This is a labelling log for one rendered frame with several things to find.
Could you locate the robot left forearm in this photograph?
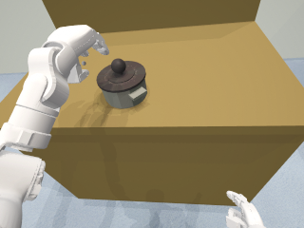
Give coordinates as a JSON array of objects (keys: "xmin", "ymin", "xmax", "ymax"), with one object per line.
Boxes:
[{"xmin": 0, "ymin": 39, "xmax": 77, "ymax": 152}]

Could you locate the right robot hand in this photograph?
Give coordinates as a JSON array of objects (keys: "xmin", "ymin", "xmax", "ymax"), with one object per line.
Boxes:
[{"xmin": 226, "ymin": 191, "xmax": 264, "ymax": 228}]

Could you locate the lid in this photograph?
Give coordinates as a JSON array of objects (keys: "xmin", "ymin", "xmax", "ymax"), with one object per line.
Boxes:
[{"xmin": 96, "ymin": 61, "xmax": 146, "ymax": 93}]

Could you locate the left robot upper arm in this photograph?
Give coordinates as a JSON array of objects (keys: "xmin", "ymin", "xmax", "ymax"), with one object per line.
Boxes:
[{"xmin": 0, "ymin": 149, "xmax": 46, "ymax": 228}]

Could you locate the table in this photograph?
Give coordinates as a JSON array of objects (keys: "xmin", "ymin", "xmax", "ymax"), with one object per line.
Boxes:
[{"xmin": 0, "ymin": 0, "xmax": 304, "ymax": 206}]

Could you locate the left robot hand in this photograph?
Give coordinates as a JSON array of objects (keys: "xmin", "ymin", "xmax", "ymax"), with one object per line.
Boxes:
[{"xmin": 47, "ymin": 25, "xmax": 109, "ymax": 84}]

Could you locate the pot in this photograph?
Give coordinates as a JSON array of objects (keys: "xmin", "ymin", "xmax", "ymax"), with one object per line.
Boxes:
[{"xmin": 102, "ymin": 79, "xmax": 147, "ymax": 109}]

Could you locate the knob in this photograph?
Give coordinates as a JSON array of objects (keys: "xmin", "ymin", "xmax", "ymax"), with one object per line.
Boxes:
[{"xmin": 111, "ymin": 58, "xmax": 126, "ymax": 74}]

